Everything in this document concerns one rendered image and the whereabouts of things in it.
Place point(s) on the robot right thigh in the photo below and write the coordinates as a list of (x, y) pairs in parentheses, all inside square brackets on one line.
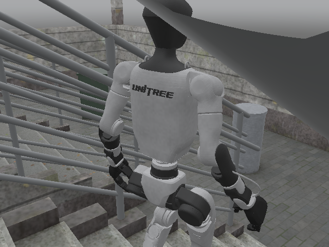
[(197, 209)]

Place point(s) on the robot left forearm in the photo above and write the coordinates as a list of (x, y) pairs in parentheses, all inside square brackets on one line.
[(112, 148)]

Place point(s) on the left robot hand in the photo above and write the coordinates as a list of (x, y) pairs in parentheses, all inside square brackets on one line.
[(122, 168)]

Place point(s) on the robot right forearm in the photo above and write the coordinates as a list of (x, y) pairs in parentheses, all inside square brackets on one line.
[(233, 185)]

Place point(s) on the right robot hand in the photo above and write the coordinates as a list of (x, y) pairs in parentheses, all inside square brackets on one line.
[(255, 215)]

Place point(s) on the left robot upper arm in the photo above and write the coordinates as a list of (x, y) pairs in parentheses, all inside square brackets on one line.
[(111, 123)]

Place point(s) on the robot thigh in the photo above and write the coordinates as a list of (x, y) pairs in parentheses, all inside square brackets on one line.
[(164, 217), (197, 209)]

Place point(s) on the robot left thigh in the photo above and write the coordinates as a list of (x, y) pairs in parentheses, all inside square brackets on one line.
[(164, 217)]

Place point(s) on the right robot upper arm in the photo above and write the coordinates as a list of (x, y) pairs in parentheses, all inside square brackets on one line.
[(209, 91)]

